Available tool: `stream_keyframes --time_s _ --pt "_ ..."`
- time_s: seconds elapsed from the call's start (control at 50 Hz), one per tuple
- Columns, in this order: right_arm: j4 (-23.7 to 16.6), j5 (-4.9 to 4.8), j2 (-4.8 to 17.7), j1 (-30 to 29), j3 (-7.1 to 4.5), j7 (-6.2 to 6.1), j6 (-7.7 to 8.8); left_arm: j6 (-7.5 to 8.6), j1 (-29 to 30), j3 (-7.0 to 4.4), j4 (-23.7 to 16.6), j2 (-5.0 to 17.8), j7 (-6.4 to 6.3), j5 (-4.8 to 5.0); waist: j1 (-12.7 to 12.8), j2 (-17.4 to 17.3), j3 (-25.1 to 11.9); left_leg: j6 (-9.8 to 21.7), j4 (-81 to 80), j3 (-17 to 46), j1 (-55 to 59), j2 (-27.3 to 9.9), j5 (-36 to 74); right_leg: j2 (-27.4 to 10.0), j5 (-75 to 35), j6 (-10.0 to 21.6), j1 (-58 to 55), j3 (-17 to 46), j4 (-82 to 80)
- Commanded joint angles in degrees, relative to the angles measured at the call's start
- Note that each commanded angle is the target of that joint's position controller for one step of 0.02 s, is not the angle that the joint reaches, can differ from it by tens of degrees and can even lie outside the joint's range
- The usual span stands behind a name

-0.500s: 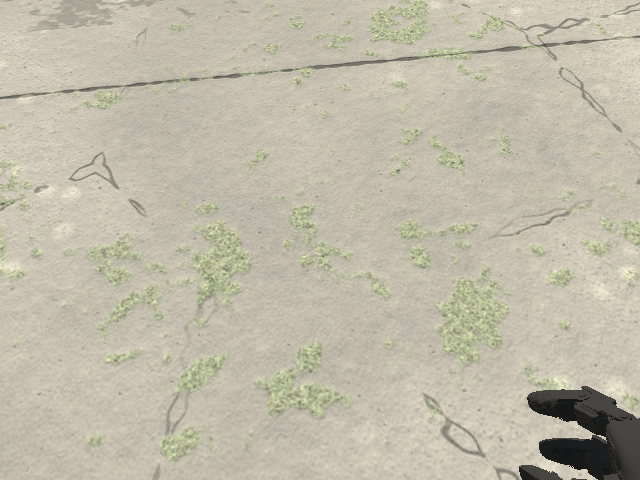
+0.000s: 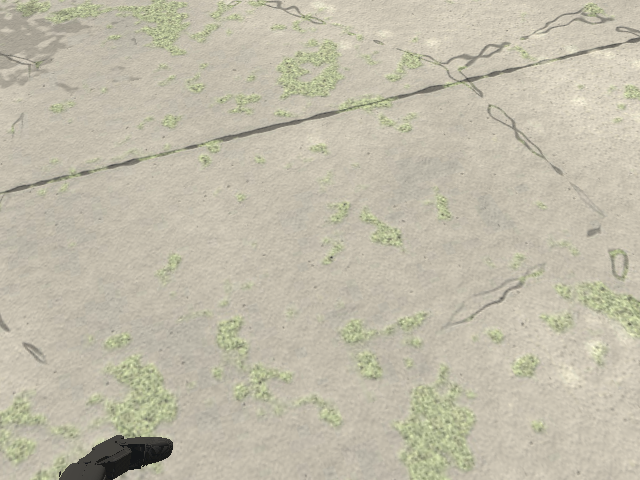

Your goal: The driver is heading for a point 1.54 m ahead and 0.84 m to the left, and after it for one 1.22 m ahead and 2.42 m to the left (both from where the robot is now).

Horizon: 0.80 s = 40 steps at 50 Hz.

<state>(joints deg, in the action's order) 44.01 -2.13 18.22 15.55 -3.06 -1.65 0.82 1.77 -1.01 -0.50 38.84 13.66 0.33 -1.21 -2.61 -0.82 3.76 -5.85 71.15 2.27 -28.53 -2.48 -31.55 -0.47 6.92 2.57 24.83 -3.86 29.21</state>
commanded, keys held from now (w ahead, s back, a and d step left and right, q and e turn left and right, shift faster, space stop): q+shift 0.76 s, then e+shift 0.08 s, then s+e+shift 0.16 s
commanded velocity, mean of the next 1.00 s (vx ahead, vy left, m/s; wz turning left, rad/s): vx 0.02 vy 0.00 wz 0.72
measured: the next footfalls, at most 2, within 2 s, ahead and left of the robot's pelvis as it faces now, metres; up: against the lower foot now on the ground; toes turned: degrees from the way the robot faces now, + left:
left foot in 0.24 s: +0.13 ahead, +0.16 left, +0.00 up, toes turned +18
right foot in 0.70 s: +0.25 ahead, -0.01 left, +0.00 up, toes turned +47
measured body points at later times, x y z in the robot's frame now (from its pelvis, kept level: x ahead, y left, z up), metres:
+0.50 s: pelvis +0.08 +0.06 +0.01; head +0.11 +0.11 +0.46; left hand +0.14 +0.39 -0.10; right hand +0.33 -0.15 -0.06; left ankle +0.09 +0.15 -0.73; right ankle +0.18 -0.08 -0.67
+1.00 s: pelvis +0.11 +0.03 +0.01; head +0.16 +0.05 +0.46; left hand +0.00 +0.32 -0.09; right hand +0.43 -0.03 -0.08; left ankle -0.02 +0.13 -0.68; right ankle +0.22 -0.03 -0.73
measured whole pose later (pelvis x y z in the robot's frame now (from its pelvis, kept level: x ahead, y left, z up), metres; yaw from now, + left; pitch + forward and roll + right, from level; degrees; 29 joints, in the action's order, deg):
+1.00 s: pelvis +0.11 +0.03 +0.01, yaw +42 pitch +2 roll +2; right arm 34.4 -0.2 16.8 7.0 -3.9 -2.2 -2.4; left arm -1.5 -9.3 -4.0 44.3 15.3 -0.5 0.8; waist 3.3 -1.0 4.4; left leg -6.4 48.5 6.6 -21.6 2.3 -27.6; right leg -0.1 9.9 -0.1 17.1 5.5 25.4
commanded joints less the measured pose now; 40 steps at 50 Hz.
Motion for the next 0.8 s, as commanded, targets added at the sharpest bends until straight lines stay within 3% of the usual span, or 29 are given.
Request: stream_keyframes --time_s 0.02,0.06,0.12,0.18,0.22,0.24,0.26,0.28,0.3,0.32,0.34,0.36,0.4,0.48,0.62,0.66,0.68,0.7,0.72,0.74,0.76,0.78,0.8 --pt "-3.55 0.36 3.37 7.98 -1.93 -1.12 -2.95 0.37 0.76 -3.38 -2.03 7.88 -0.9 -0.34 -1.1 8.31 -10.17 -1.13 -2.19 -0.34 -2.1 -4.2 3.96 -18.05 -24.46 13.34 -8.72 9.82 -12.38" --pt "-5.22 0.92 2.61 5.22 -1.94 -0.81 -3.31 0.61 1.98 -4.18 -1.55 8.97 -1.68 -0.27 -1.01 7.09 -10.7 0.16 -9.15 -0.86 -0.03 -5.18 10.85 -18.0 -21.17 12.34 -7.71 5.67 -13.17" --pt "-6.67 0.96 2.69 1.9 -2.06 0.83 -3.42 0.21 3.15 -4.84 -0.91 9.78 -2.6 0.38 -0.58 7.84 -11.41 2.56 -19.17 -2.57 5.19 -4.8 19.55 -17.58 -14.8 10.21 -7.92 -0.04 -13.08" --pt "-8.44 1.05 4.62 -1.17 -2.93 2.25 -4.33 -0.31 1.76 -5.62 0.43 10.98 -2.28 1.78 0.19 7.71 -10.17 4.88 -26.11 -4.85 6.91 -3.66 19.11 -19.1 -9.94 7.87 -11.46 -1.94 -10.65" --pt "-8.59 1.35 4.94 -0.45 -3.64 2.67 -4.58 -0.66 1.53 -5.94 1.39 11.13 -1.93 2.85 -0.91 6.2 -9.45 7.29 -34.1 -7.12 10.81 -1.57 20.89 -18.63 -6.35 4.42 -12.62 -4.04 -5.43" --pt "-8.18 1.82 5.95 0.75 -4.35 2.3 -4.56 -0.89 -0.45 -5.8 2.47 9.77 -1.69 3.17 -0.97 3.37 -8.81 9.12 -38.0 -6.44 13.93 -0.13 23.39 -16.38 -1.46 1.6 -11.4 -5.75 0.28" --pt "-8.16 2.2 10.59 2.92 -5.88 1.47 -4.19 -1.44 -4.09 -5.67 3.54 8.24 -1.32 2.1 -0.57 -8.14 -6.15 12.62 -45.07 3.14 18.45 -4.37 43.88 -10.77 9.83 -2.87 -4.52 -9.69 13.72" --pt "-10.27 2.7 17.83 2.33 -7.14 0.93 -3.52 -1.89 -3.58 -5.29 0.54 7.43 -1.32 -0.21 1.95 -23.26 -4.94 22.62 -48.05 25.63 25.73 -15.43 55.58 -1.41 31.94 -8.12 14.17 -7.61 32.01" --pt "-11.11 4.07 16.73 3.66 -6.76 1.86 -1.83 -1.83 1.06 -5.4 -0.97 8.7 -1.7 -0.53 -1.69 -15.61 -12.58 26.98 -51.5 31.69 26.15 -17.66 45.13 1.01 32.13 -7.09 17.4 5.05 40.85" --pt "-11.19 3.77 15.72 2.1 -6.46 2.26 -0.55 -1.72 3.03 -5.65 -1.44 9.32 -2.02 0.93 -0.98 -10.1 -11.85 24.78 -52.8 28.57 25.62 -15.74 38.01 0.57 27.26 -5.2 18.78 7.88 41.94" --pt "-11.52 2.37 13.86 -0.99 -6.12 1.78 -0.14 -1.58 2.2 -5.81 -0.57 9.19 -2.55 1.22 1.07 -6.28 -10.25 21.47 -52.42 25.3 24.16 -12.92 33.41 -0.36 21.79 -4.15 19.18 9.21 39.85" --pt "-12.3 1.2 11.53 -3.84 -5.41 1.12 -0.53 -1.55 1.34 -6.08 0.11 10.07 -3.0 0.67 2.29 -5.52 -9.74 19.52 -51.76 23.2 22.49 -11.75 32.46 -0.98 18.26 -4.09 18.53 9.97 37.39" --pt "-14.0 1.38 9.58 -6.47 -4.74 -0.27 -1.49 -1.17 0.48 -6.3 0.64 10.04 -2.83 0.39 3.62 -6.45 -11.51 17.74 -50.92 20.04 19.1 -8.58 34.77 0.46 13.86 -4.56 13.07 9.96 34.19" --pt "-14.83 1.21 10.35 -4.9 -5.38 -1.47 -2.32 -0.69 1.37 -5.17 0.99 6.84 -2.12 1.24 2.69 -5.12 -13.02 17.3 -49.27 21.56 20.71 -6.27 35.26 3.64 11.24 -6.33 10.23 11.12 21.66" --pt "-16.71 1.12 10.44 -6.44 -5.84 -0.97 -3.58 -0.06 0.66 -5.57 1.16 8.35 -0.83 1.79 1.61 -9.4 -11.12 16.4 -48.46 29.85 17.32 -3.88 28.41 5.41 11.02 -5.95 1.9 12.85 8.24" --pt "-17.32 0.8 10.28 -7.82 -5.82 -0.74 -3.8 0.4 -1.57 -6.07 1.55 9.21 -0.46 1.94 2.46 -10.0 -10.99 15.45 -47.22 31.65 15.91 -2.47 28.25 5.08 9.83 -5.01 -3.45 12.63 1.43" --pt "-17.68 0.43 9.95 -9.14 -5.66 -0.63 -3.96 0.55 -3.75 -6.44 2.2 9.59 -0.37 1.96 3.85 -9.5 -10.84 14.19 -45.78 31.17 13.83 -0.75 26.39 4.34 5.29 -4.41 -8.31 11.71 -4.9" --pt "-17.87 0.28 8.33 -8.59 -5.11 -0.48 -4.08 0.44 -5.67 -7.14 2.73 11.24 -0.53 1.7 3.99 -6.48 -11.64 12.04 -41.78 28.88 9.41 2.17 18.26 -0.5 0.73 -2.78 -15.56 13.65 -9.63" --pt "-17.74 0.45 4.72 -4.41 -4.06 -0.17 -4.21 -0.3 -4.33 -7.74 1.79 15.13 -1.01 0.71 0.66 7.12 -12.74 8.99 -30.03 19.15 0.77 9.04 0.08 -12.95 -1.81 3.04 -22.46 25.46 -11.39" --pt "-18.69 0.6 7.83 -3.87 -4.93 0.17 -3.46 -0.44 -3.81 -7.67 1.34 15.07 -1.02 -1.47 -0.17 17.25 -9.92 6.01 -16.26 11.08 -6.78 11.62 -4.48 -20.78 -5.76 10.95 -18.39 36.65 -14.47" --pt "-17.48 1.1 12.33 -3.08 -6.14 0.57 -3.09 -0.23 -0.66 -6.98 -0.5 12.03 -1.44 -1.28 -0.61 13.64 -8.14 4.05 -7.7 9.35 -8.3 6.78 -0.62 -21.77 -5.39 12.41 -16.68 33.51 -14.07" --pt "-15.78 1.31 12.77 -3.28 -6.32 0.59 -3.16 -0.43 0.65 -6.21 -1.15 9.27 -1.93 -0.45 0.04 9.61 -7.13 3.2 -4.93 8.47 -6.51 5.75 3.06 -17.28 -3.49 10.59 -14.54 27.67 -12.46" --pt "-14.66 1.8 10.65 -3.28 -5.76 0.25 -3.45 -0.84 0.56 -5.72 -1.17 8.5 -2.22 0.39 0.36 6.52 -6.66 2.45 -1.73 7.92 -6.11 5.93 5.13 -13.82 -2.64 9.07 -14.47 23.98 -11.41"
